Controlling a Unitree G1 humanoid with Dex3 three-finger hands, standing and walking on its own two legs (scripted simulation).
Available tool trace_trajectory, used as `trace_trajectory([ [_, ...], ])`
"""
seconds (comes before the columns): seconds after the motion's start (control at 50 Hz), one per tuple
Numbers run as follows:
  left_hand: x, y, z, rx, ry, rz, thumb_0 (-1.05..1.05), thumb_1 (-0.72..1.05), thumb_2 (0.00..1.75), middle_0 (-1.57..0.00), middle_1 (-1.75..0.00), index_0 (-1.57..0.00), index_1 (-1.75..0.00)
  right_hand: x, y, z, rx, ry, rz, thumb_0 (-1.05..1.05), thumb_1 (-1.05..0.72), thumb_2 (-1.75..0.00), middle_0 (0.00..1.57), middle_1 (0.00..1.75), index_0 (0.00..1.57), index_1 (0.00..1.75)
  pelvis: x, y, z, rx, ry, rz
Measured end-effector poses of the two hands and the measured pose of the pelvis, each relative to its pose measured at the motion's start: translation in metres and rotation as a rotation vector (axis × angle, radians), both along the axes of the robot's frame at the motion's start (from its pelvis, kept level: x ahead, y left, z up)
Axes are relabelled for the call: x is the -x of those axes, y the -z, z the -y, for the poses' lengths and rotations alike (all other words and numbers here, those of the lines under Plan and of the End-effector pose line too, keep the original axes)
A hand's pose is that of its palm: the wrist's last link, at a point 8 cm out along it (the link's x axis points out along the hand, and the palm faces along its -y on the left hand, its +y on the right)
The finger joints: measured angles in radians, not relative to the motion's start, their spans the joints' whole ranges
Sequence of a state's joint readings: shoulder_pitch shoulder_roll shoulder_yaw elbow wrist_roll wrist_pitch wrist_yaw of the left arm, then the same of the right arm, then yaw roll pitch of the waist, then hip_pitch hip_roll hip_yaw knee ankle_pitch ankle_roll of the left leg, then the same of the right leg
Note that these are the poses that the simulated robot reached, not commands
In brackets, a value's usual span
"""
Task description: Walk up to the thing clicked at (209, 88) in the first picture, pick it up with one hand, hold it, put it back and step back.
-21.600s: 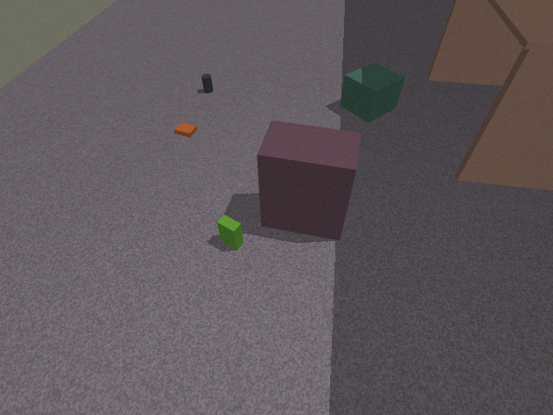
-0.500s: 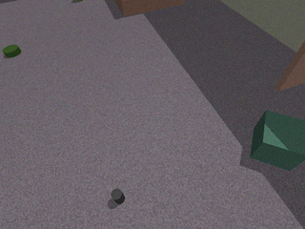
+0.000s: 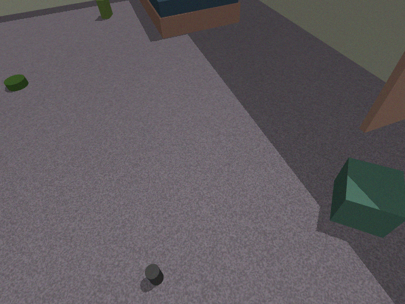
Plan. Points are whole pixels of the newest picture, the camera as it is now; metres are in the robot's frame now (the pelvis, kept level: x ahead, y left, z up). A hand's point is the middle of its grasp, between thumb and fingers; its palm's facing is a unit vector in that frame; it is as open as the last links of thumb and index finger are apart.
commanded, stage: walk up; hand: left
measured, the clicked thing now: (154, 274) +0.37 +0.29 -0.73
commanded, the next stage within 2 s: none
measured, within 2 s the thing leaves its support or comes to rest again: neither
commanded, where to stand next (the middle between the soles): -0.02 +0.03 m, yaw +3 degrees
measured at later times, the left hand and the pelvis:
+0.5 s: hand out of the picture +0.07 +0.26 -0.15, palm faces +0.04 -0.93 -0.36, open 7.4 cm; pelvis +0.00 +0.00 +0.00, yaw +0 degrees
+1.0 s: hand out of the picture +0.06 +0.26 -0.15, palm faces +0.04 -0.93 -0.36, open 7.4 cm; pelvis -0.01 +0.00 +0.00, yaw +1 degrees
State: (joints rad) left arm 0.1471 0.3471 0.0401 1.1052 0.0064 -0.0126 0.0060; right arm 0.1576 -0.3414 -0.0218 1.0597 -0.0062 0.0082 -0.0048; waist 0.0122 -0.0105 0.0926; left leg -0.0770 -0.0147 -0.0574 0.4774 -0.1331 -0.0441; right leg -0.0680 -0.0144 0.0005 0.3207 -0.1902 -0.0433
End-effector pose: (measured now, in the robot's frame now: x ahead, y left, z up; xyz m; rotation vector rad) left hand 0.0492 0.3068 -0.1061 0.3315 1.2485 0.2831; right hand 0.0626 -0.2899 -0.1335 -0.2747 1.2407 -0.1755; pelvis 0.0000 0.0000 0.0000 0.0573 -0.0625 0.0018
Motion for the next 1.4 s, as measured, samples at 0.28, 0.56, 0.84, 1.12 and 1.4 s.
trace_trajectory([
  [0.28,-0.003,0.014,0.005,0.045,0.002,0.026,0.01,0.9,0.9,-0.21,-0.3,-0.2,-0.3,-0.008,-0.005,-0.003,0.031,-0.018,0.015,0.01,-0.9,-0.9,0.2,0.3,0.2,0.3,0.008,0.004,-0.008,-0.001,-0.009,0.012],
  [0.56,-0.009,0.002,0.001,0.018,0.003,0.029,0.01,0.9,0.9,-0.2,-0.3,-0.2,-0.3,-0.009,-0.006,-0.004,0.001,-0.013,0.027,0.01,-0.9,-0.9,0.2,0.3,0.2,0.3,-0.001,-0.001,-0.001,-0.005,-0.003,0.003],
  [0.84,-0.001,0.008,0.007,0.02,0.006,0.011,0.01,0.9,0.9,-0.21,-0.3,-0.2,-0.3,-0.007,0.002,0.003,0.023,-0.035,-0.02,0.01,-0.9,-0.9,0.2,0.3,0.2,0.3,0.007,0.004,-0.002,-0.006,-0.023,0.004],
  [1.12,-0.005,0.005,0.006,0.03,0.0,0.043,0.01,0.9,0.9,-0.21,-0.3,-0.2,-0.3,-0.007,-0.007,-0.002,0.007,-0.023,0.029,0.01,-0.9,-0.9,0.2,0.3,0.2,0.3,0.004,0.0,0.001,-0.007,-0.009,0.01],
  [1.4,0.01,0.005,0.001,-0.015,0.004,0.038,0.01,0.9,0.9,-0.21,-0.3,-0.2,-0.3,0.006,0.006,0.012,0.045,-0.044,-0.033,0.01,-0.9,-0.9,0.2,0.3,0.2,0.3,0.031,0.008,-0.002,0.014,-0.033,-0.01],
])
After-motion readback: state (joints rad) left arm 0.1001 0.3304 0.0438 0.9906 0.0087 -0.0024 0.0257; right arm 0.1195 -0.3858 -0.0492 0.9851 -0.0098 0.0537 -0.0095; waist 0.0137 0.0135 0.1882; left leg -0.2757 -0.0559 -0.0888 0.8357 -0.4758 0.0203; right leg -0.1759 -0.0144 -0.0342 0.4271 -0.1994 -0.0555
